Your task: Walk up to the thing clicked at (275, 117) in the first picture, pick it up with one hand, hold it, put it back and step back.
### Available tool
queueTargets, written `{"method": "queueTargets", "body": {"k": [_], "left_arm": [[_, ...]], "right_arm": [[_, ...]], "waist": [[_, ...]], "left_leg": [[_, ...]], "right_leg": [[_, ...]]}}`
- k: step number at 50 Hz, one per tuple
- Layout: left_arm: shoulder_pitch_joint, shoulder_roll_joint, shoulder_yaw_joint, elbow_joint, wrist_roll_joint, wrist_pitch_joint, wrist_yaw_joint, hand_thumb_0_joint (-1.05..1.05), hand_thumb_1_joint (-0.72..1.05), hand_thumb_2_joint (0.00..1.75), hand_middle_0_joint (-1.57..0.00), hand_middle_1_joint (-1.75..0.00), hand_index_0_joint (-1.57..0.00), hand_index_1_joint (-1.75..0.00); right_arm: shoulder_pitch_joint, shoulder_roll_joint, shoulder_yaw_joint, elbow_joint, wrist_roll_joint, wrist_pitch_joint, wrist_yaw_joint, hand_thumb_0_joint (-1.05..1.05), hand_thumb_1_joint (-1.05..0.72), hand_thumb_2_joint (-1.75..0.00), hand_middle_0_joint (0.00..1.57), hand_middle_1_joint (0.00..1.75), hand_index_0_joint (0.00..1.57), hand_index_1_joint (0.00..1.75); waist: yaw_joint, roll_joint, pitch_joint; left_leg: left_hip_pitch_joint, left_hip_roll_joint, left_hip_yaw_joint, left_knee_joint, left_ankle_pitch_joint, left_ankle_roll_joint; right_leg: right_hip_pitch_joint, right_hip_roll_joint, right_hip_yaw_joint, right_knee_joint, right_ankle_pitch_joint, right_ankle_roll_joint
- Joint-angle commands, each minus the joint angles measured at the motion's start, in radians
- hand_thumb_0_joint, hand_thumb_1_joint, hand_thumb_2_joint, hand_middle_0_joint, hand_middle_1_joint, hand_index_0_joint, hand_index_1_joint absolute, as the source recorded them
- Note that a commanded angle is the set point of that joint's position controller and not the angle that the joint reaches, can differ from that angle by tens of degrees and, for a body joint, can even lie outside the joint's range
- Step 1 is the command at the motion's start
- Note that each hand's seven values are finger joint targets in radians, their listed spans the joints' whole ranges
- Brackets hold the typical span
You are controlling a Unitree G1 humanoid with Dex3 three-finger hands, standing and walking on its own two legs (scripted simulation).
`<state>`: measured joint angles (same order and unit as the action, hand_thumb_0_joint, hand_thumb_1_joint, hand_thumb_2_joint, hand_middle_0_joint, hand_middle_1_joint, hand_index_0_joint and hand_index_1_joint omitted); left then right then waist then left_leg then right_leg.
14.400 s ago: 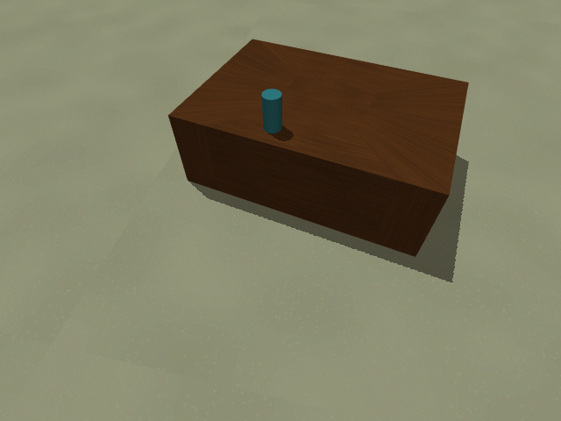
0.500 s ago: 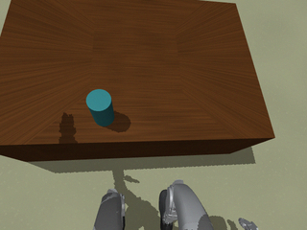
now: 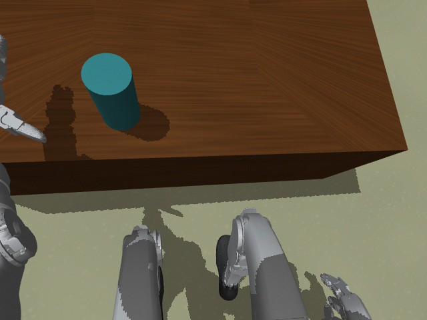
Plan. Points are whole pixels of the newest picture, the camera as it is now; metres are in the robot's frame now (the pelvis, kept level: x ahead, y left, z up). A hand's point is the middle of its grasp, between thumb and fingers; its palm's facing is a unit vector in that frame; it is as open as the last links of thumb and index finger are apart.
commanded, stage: close in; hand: left
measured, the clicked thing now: (115, 96) +0.52 +0.15 -0.08
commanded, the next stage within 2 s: rest palm in 0.52 s
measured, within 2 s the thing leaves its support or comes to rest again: neither
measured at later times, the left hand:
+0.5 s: hand (101, 95) +0.51 +0.17 -0.06, palm faces +0.06 -1.00 +0.00, open 17.5 cm
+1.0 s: hand (114, 104) +0.50 +0.15 -0.08, palm faces +0.08 -1.00 -0.03, open 17.7 cm
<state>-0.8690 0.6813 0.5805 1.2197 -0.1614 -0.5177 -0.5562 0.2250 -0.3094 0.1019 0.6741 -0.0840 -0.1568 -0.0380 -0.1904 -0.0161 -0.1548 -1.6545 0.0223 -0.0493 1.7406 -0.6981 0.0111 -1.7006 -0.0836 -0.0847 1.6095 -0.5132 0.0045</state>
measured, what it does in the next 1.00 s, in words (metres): lowers itself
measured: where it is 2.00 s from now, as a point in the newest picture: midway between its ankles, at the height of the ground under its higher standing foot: (191, 293)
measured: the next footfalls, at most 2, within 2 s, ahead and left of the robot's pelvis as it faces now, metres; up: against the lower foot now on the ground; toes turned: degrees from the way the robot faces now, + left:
none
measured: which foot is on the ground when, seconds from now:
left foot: down 0.00-1.00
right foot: down 0.00-1.00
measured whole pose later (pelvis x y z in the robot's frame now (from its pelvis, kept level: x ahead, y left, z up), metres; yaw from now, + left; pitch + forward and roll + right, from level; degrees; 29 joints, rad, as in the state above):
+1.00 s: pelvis -0.02 -0.01 -0.07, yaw +2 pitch +36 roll -3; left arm -0.93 0.36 0.33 1.11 -0.02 -0.57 -0.04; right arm 0.19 -0.28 0.03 0.69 -0.09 -0.04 0.05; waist -0.17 0.03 -0.16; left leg -1.88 -0.01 -0.03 1.97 -0.72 0.01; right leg -1.95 -0.11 -0.05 1.86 -0.54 0.00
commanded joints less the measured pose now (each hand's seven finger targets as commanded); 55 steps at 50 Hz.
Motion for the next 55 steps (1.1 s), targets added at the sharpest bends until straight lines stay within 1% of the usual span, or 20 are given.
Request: {"method": "queueTargets", "body": {"k": [1, 5, 8, 12, 14, 15, 17, 20, 26, 27, 28, 31, 34, 36, 37, 40, 43, 47, 52, 55], "left_arm": [[-0.464, 0.258, -0.016, -0.273, 0.000, -0.096, 0.045, 0.00, -0.53, 0.12, 0.00, -0.11, -0.01, -0.10], [-0.466, 0.145, -0.066, -0.184, 0.018, -0.090, 0.114, 0.00, -0.58, 0.13, 0.00, -0.12, -0.01, -0.11], [-0.513, 0.167, -0.049, -0.236, 0.038, -0.107, 0.180, 0.00, -0.57, 0.06, -0.02, -0.10, -0.04, -0.08], [-0.557, 0.145, -0.059, -0.287, 0.072, -0.114, 0.279, 0.00, -0.54, 0.08, -0.03, -0.11, -0.05, -0.09], [-0.518, 0.137, -0.050, -0.264, 0.091, -0.105, 0.320, 0.00, -0.53, 0.08, -0.03, -0.10, -0.04, -0.08], [-0.555, 0.150, -0.059, -0.340, 0.099, -0.108, 0.336, 0.00, -0.54, 0.07, -0.03, -0.10, -0.05, -0.08], [-0.540, 0.098, -0.085, -0.324, 0.098, -0.092, 0.350, 0.00, -0.53, 0.07, -0.03, -0.10, -0.04, -0.08], [-0.488, 0.031, -0.119, -0.269, 0.093, -0.063, 0.361, 0.00, -0.58, 0.05, -0.03, -0.09, -0.05, -0.07], [-0.459, -0.040, -0.154, -0.289, 0.082, -0.053, 0.392, 0.00, -0.61, 0.03, -0.03, -0.08, -0.06, -0.05], [-0.420, -0.078, -0.166, -0.248, 0.082, -0.049, 0.394, 0.00, -0.60, 0.03, -0.03, -0.07, -0.06, -0.05], [-0.463, -0.046, -0.168, -0.319, 0.086, -0.060, 0.401, 0.00, -0.61, 0.03, -0.03, -0.08, -0.05, -0.06], [-0.468, -0.062, -0.179, -0.346, 0.098, -0.073, 0.422, 0.00, -0.61, 0.02, -0.04, -0.07, -0.06, -0.05], [-0.424, -0.128, -0.212, -0.284, 0.110, -0.079, 0.445, 0.00, -0.61, 0.01, -0.07, -0.05, -0.08, -0.04], [-0.466, -0.117, -0.224, -0.329, 0.126, -0.099, 0.465, 0.00, -0.61, 0.02, -0.07, -0.05, -0.07, -0.04], [-0.414, -0.132, -0.224, -0.266, 0.126, -0.100, 0.472, 0.00, -0.61, 0.03, -0.06, -0.04, -0.07, -0.04], [-0.498, -0.120, -0.233, -0.377, 0.130, -0.130, 0.493, 0.00, -0.61, 0.03, -0.06, -0.05, -0.07, -0.04], [-0.437, -0.167, -0.249, -0.276, 0.131, -0.123, 0.506, 0.00, -0.61, 0.04, -0.06, -0.04, -0.06, -0.04], [-0.467, -0.145, -0.240, -0.321, 0.140, -0.135, 0.519, 0.00, -0.61, 0.04, -0.06, -0.04, -0.06, -0.04], [-0.436, -0.179, -0.253, -0.263, 0.145, -0.132, 0.532, 0.00, -0.56, 0.11, -0.22, -0.18, -0.23, -0.17], [-0.503, -0.117, -0.241, -0.325, 0.147, -0.140, 0.528, 0.00, -0.56, 0.13, -0.27, -0.22, -0.28, -0.21]], "right_arm": [[0.192, -0.208, -0.081, -0.010, 0.000, -0.007, 0.004, 0.00, -0.88, -0.89, 0.20, 0.30, 0.20, 0.30], [0.190, -0.190, -0.078, -0.001, -0.003, -0.004, 0.023, 0.00, -0.89, -0.90, 0.20, 0.30, 0.20, 0.30], [0.182, -0.180, -0.086, -0.010, -0.006, 0.004, 0.034, 0.00, -0.90, -0.89, 0.20, 0.30, 0.20, 0.30], [0.183, -0.161, -0.094, -0.009, -0.009, 0.021, 0.048, 0.00, -0.90, -0.90, 0.20, 0.30, 0.20, 0.30], [0.189, -0.164, -0.099, -0.003, -0.004, 0.034, 0.049, 0.00, -0.90, -0.90, 0.20, 0.30, 0.20, 0.30], [0.192, -0.160, -0.105, -0.002, -0.003, 0.040, 0.050, 0.00, -0.90, -0.90, 0.20, 0.30, 0.20, 0.30], [0.198, -0.154, -0.110, -0.006, 0.002, 0.053, 0.051, 0.00, -0.91, -0.90, 0.20, 0.30, 0.20, 0.30], [0.204, -0.152, -0.113, 0.004, 0.013, 0.062, 0.050, 0.00, -0.92, -0.90, 0.20, 0.30, 0.20, 0.30], [0.179, -0.147, -0.124, -0.017, 0.027, 0.078, 0.055, 0.00, -0.93, -0.90, 0.20, 0.30, 0.20, 0.30], [0.181, -0.146, -0.125, -0.020, 0.030, 0.079, 0.056, 0.00, -0.93, -0.90, 0.20, 0.30, 0.20, 0.30], [0.178, -0.151, -0.129, -0.017, 0.029, 0.080, 0.056, 0.00, -0.93, -0.90, 0.20, 0.30, 0.20, 0.30], [0.180, -0.151, -0.133, -0.020, 0.025, 0.084, 0.059, 0.00, -0.93, -0.90, 0.20, 0.30, 0.20, 0.30], [0.170, -0.149, -0.134, -0.018, 0.023, 0.090, 0.064, 0.00, -0.93, -0.90, 0.20, 0.30, 0.20, 0.30], [0.170, -0.148, -0.138, -0.014, 0.017, 0.092, 0.065, 0.00, -0.93, -0.90, 0.20, 0.30, 0.20, 0.30], [0.161, -0.153, -0.135, -0.016, 0.017, 0.094, 0.067, 0.00, -0.92, -0.90, 0.20, 0.30, 0.20, 0.30], [0.158, -0.155, -0.143, -0.014, 0.010, 0.094, 0.073, 0.00, -0.92, -0.90, 0.20, 0.30, 0.20, 0.30], [0.155, -0.157, -0.141, -0.008, 0.009, 0.098, 0.076, 0.00, -0.93, -0.91, 0.20, 0.30, 0.20, 0.30], [0.161, -0.161, -0.142, -0.006, 0.001, 0.109, 0.081, 0.00, -0.93, -0.91, 0.20, 0.30, 0.20, 0.30], [0.157, -0.152, -0.142, -0.005, 0.002, 0.115, 0.084, 0.00, -0.93, -0.90, 0.20, 0.30, 0.20, 0.30], [0.160, -0.151, -0.147, -0.013, 0.004, 0.119, 0.081, 0.00, -0.94, -0.90, 0.20, 0.30, 0.20, 0.30]], "waist": [[0.022, 0.338, -0.692], [0.001, 0.267, -0.663], [0.019, 0.225, -0.696], [0.013, 0.207, -0.739], [0.027, 0.194, -0.752], [0.026, 0.215, -0.778], [0.010, 0.181, -0.791], [-0.008, 0.128, -0.708], [-0.001, 0.114, -0.625], [-0.007, 0.096, -0.612], [0.000, 0.122, -0.622], [0.010, 0.153, -0.656], [0.002, 0.165, -0.617], [-0.003, 0.171, -0.620], [0.003, 0.173, -0.604], [0.006, 0.213, -0.667], [-0.008, 0.168, -0.646], [0.003, 0.193, -0.697], [-0.017, 0.115, -0.644], [-0.011, 0.116, -0.696]], "left_leg": [[0.458, -0.013, -0.059, -0.177, 0.403, -0.027], [0.293, -0.028, -0.036, -0.112, 0.284, -0.013], [0.174, -0.041, 0.000, -0.069, 0.188, 0.000], [0.100, -0.049, 0.019, -0.041, 0.128, 0.007], [0.110, -0.052, 0.017, -0.042, 0.145, 0.007], [0.113, -0.051, 0.024, -0.040, 0.144, 0.007], [0.086, -0.053, 0.026, -0.030, 0.136, 0.014], [0.021, -0.052, 0.025, -0.023, 0.121, 0.021], [0.013, -0.050, 0.019, -0.048, 0.084, 0.022], [0.017, -0.050, 0.014, -0.054, 0.091, 0.021], [0.021, -0.048, 0.020, -0.049, 0.093, 0.021], [0.074, -0.049, 0.019, -0.058, 0.142, 0.013], [0.109, -0.047, 0.004, -0.071, 0.164, 0.006], [0.105, -0.048, 0.010, -0.069, 0.145, 0.007], [0.121, -0.048, 0.001, -0.078, 0.162, 0.002], [0.176, -0.045, -0.004, -0.078, 0.161, -0.003], [0.143, -0.050, -0.001, -0.056, 0.198, 0.001], [0.173, -0.052, 0.005, -0.043, 0.256, -0.002], [0.068, -0.056, 0.021, -0.030, 0.178, 0.010], [0.055, -0.059, 0.034, -0.030, 0.138, 0.016]], "right_leg": [[0.216, 0.043, 0.031, -0.010, 0.168, -0.063], [0.197, 0.035, 0.038, 0.041, 0.130, -0.055], [0.243, 0.030, 0.051, 0.056, 0.086, -0.046], [0.292, 0.024, 0.066, 0.065, 0.047, -0.035], [0.285, 0.023, 0.056, 0.072, 0.067, -0.037], [0.297, 0.023, 0.063, 0.071, 0.067, -0.037], [0.338, 0.023, 0.071, 0.061, 0.071, -0.034], [0.313, 0.025, 0.067, 0.050, 0.067, -0.033], [0.269, 0.028, 0.059, 0.030, 0.026, -0.035], [0.256, 0.031, 0.051, 0.029, 0.035, -0.036], [0.259, 0.030, 0.061, 0.030, 0.035, -0.036], [0.263, 0.030, 0.055, 0.039, 0.080, -0.042], [0.210, 0.027, 0.040, 0.054, 0.096, -0.047], [0.213, 0.027, 0.043, 0.045, 0.085, -0.045], [0.202, 0.022, 0.041, 0.051, 0.095, -0.047], [0.189, 0.024, 0.036, 0.072, 0.092, -0.048], [0.196, 0.022, 0.034, 0.078, 0.130, -0.048], [0.214, 0.019, 0.039, 0.096, 0.172, -0.051], [0.241, 0.021, 0.045, 0.081, 0.127, -0.042], [0.300, 0.020, 0.065, 0.058, 0.091, -0.034]]}}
